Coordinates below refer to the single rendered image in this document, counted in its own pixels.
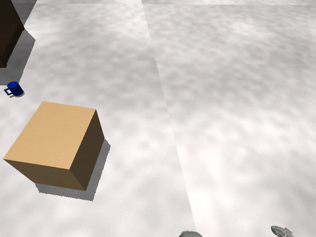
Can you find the right robot hand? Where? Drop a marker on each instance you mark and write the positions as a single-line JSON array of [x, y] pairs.
[[281, 232]]

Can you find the bookshelf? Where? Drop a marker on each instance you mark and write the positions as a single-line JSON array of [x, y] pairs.
[[11, 29]]

